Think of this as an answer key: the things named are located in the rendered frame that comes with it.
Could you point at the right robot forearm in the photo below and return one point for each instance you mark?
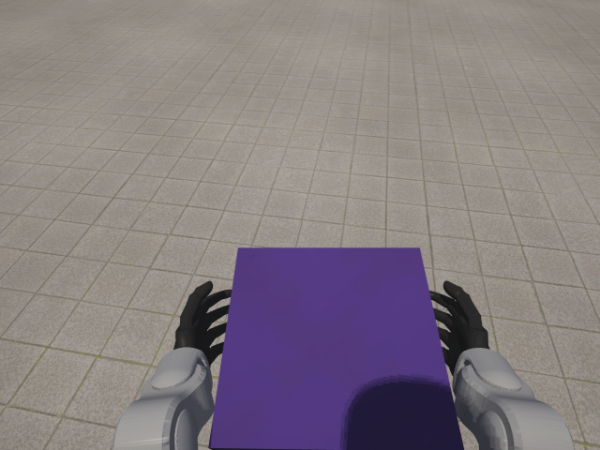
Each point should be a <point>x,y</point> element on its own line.
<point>500,409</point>

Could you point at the left robot forearm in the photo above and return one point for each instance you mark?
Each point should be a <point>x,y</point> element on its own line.
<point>174,405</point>

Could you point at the robot right hand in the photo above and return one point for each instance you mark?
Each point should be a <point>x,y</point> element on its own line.
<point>465,323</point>

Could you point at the carton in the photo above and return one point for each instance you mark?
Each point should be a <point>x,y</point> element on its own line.
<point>332,348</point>

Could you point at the robot left hand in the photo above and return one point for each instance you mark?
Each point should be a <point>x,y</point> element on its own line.
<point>194,322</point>

